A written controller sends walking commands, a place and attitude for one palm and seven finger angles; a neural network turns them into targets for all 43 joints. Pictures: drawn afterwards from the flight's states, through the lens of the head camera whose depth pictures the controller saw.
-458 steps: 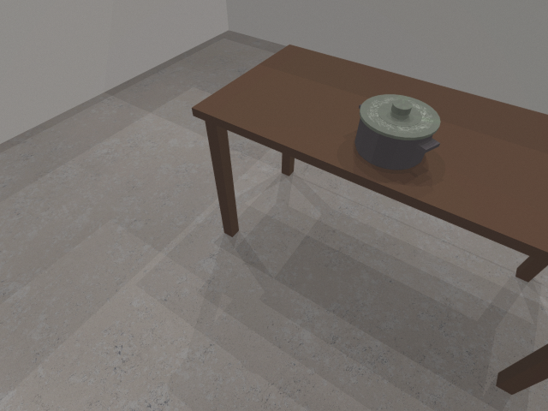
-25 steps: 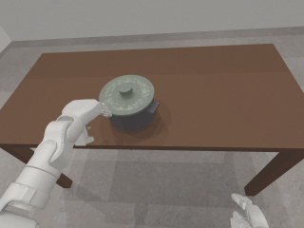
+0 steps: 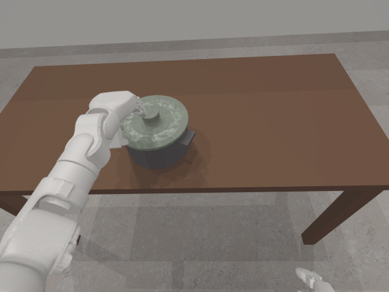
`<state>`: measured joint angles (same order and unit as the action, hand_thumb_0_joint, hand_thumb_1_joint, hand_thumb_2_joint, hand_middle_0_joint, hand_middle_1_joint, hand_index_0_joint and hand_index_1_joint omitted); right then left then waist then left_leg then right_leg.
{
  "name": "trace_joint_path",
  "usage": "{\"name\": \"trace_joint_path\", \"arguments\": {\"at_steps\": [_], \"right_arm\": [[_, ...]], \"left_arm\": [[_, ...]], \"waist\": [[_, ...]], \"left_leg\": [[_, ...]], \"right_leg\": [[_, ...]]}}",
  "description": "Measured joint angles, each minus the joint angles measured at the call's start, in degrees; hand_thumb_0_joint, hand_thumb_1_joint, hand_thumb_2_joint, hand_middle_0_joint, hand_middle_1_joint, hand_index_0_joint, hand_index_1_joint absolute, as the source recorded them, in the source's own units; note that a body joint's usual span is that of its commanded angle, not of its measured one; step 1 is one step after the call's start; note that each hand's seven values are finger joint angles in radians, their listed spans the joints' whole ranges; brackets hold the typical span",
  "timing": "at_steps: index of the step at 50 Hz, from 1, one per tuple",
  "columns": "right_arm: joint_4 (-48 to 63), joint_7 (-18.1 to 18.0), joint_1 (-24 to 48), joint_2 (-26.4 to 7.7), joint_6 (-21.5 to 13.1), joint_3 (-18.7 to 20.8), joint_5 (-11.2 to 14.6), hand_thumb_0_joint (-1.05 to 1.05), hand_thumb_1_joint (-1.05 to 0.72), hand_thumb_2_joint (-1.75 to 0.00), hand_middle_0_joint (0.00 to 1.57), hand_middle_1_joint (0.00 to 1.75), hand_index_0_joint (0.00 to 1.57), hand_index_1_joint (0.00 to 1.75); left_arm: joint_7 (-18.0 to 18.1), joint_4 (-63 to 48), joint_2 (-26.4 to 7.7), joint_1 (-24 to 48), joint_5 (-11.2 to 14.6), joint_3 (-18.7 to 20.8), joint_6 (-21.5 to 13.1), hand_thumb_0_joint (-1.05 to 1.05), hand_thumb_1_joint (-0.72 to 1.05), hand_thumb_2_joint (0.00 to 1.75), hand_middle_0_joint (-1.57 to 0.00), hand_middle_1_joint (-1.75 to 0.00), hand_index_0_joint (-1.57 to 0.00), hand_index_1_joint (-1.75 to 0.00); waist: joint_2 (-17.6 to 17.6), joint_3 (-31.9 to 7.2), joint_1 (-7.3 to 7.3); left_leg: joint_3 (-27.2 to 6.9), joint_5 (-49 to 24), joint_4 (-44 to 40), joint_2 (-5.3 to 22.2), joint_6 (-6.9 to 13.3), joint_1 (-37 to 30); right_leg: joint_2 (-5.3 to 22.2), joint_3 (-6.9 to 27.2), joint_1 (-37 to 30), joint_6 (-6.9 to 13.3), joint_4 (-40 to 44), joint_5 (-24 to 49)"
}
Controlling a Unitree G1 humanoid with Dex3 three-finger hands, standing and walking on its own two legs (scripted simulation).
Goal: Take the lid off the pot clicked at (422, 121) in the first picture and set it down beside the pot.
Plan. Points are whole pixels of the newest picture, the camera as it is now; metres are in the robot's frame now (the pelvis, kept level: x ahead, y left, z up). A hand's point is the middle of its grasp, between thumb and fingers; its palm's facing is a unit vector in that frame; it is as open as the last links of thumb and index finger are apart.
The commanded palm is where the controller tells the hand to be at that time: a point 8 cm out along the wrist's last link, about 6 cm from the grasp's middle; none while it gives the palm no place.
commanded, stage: move the open hand above the knob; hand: left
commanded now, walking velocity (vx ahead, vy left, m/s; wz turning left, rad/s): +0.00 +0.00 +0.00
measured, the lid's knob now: (150, 114) +0.54 +0.13 +0.02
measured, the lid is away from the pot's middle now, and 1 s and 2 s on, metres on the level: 0.00 0.00 0.00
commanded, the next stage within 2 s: lower the open fingers around the knob in 1.14 s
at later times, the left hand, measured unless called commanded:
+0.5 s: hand (145, 104) +0.50 +0.12 +0.10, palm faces -0.34 -0.06 -0.94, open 10.2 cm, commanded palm +0.51 +0.14 +0.16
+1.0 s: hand (143, 105) +0.51 +0.13 +0.09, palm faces -0.38 -0.05 -0.92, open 10.2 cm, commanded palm +0.52 +0.14 +0.16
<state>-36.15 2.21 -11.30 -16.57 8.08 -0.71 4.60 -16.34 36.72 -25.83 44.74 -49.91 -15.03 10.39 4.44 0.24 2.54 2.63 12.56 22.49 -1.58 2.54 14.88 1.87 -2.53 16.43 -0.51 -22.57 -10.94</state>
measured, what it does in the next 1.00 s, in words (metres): stands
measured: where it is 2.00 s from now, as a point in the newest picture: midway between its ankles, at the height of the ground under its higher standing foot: outside the picture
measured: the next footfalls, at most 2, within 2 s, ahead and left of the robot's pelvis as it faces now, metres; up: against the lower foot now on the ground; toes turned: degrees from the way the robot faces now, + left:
none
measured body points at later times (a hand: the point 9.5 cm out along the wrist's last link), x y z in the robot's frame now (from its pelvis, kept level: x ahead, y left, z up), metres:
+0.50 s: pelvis +0.01 +0.01 +0.00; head +0.08 -0.02 +0.44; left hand +0.52 +0.12 +0.15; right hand +0.04 -0.26 -0.14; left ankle -0.02 +0.09 -0.74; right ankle +0.00 -0.13 -0.74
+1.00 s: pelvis +0.02 +0.01 +0.00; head +0.08 -0.02 +0.44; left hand +0.52 +0.13 +0.14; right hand +0.04 -0.27 -0.14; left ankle -0.02 +0.09 -0.74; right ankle +0.00 -0.13 -0.74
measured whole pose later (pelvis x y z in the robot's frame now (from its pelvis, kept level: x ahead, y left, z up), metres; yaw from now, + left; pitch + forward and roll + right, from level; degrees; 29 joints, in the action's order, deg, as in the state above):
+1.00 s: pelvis +0.02 +0.01 +0.00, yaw -1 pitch +11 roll -1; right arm -40.8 -0.1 -17.4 -16.3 5.3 0.9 2.8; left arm -14.8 60.2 -22.9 62.4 -52.4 -14.1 10.2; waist 3.7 -2.8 6.8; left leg 3.9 14.6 24.9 -1.1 3.1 21.3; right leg 1.4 -1.1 22.8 -1.1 -23.7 -11.7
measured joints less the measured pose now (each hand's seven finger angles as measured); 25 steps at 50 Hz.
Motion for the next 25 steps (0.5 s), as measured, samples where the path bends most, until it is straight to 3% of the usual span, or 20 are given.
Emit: {"name": "trace_joint_path", "arguments": {"at_steps": [6, 10, 17, 25], "right_arm": [[-1.0, -0.9, -1.7, -0.2, -0.2, 0.6, -0.6, 0.01, -0.91, -0.89, 0.2, 0.3, 0.2, 0.3], [-2.2, -1.5, -3.3, 0.1, -1.1, 0.9, -0.9, 0.01, -0.91, -0.89, 0.2, 0.3, 0.2, 0.3], [-3.4, -0.7, -5.3, 0.0, -0.9, 1.3, -1.2, 0.01, -0.91, -0.89, 0.2, 0.3, 0.2, 0.3], [-5.0, -1.7, -6.3, 0.3, -2.2, 1.7, -1.7, 0.01, -0.91, -0.89, 0.2, 0.3, 0.2, 0.3]], "left_arm": [[-1.3, 3.6, 1.2, 2.8, -0.2, -0.9, -0.6, 0.0, -0.25, 1.29, -0.81, -0.08, -0.82, -0.08], [0.3, 7.5, 1.8, 7.0, -0.4, -0.2, -1.9, 0.0, -0.25, 1.29, -0.81, -0.08, -0.82, -0.09], [1.9, 15.4, 2.8, 11.4, -2.1, 0.8, 0.1, 0.0, -0.25, 1.29, -0.81, -0.08, -0.81, -0.08], [2.3, 18.9, 3.6, 15.5, -1.8, 1.3, 0.1, 0.0, -0.25, 1.29, -0.81, -0.08, -0.82, -0.08]], "waist": [[0.4, 0.2, 1.17], [0.0, -0.7, 1.76], [-0.4, -1.8, 3.05], [-0.5, -2.2, 3.84]], "left_leg": [[0.4, 0.6, 0.7, -0.1, 0.4, 1.0], [0.7, 0.9, 0.7, -0.1, 0.5, 1.6], [1.5, 1.3, 1.0, 0.0, 0.5, 3.3], [1.5, 1.6, 1.5, 0.2, 0.6, 4.6]], "right_leg": [[0.1, 0.4, 1.0, -0.3, -0.5, -0.3], [0.1, 0.7, 1.8, -0.5, -0.6, -0.5], [0.0, 1.6, 3.9, -0.5, -1.2, -0.8], [-0.3, 1.6, 4.9, -0.6, -0.9, -0.6]]}}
